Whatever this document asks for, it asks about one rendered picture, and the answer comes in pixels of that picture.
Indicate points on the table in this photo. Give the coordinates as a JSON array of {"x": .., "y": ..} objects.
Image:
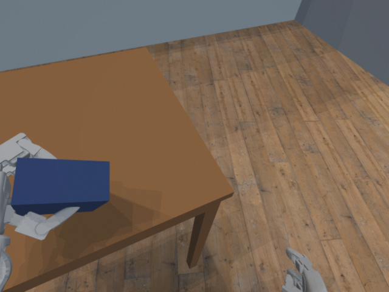
[{"x": 115, "y": 107}]

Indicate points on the robot left hand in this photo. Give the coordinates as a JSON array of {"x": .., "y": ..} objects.
[{"x": 32, "y": 224}]

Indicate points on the robot right hand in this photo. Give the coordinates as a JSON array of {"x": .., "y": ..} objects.
[{"x": 310, "y": 281}]

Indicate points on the robot left forearm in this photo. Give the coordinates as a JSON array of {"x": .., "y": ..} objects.
[{"x": 6, "y": 264}]

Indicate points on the sponge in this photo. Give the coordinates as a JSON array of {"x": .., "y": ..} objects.
[{"x": 46, "y": 186}]

